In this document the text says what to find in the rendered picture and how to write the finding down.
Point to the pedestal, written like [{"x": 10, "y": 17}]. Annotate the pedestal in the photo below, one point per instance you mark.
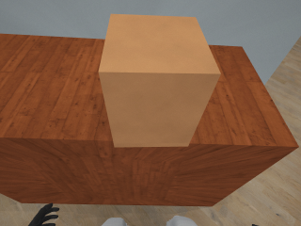
[{"x": 56, "y": 144}]

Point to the robot right thigh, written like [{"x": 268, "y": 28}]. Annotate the robot right thigh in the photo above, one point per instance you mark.
[{"x": 181, "y": 221}]

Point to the carton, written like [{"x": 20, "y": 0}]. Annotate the carton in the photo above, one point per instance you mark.
[{"x": 157, "y": 75}]

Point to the robot left hand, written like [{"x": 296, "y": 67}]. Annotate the robot left hand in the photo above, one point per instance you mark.
[{"x": 40, "y": 217}]

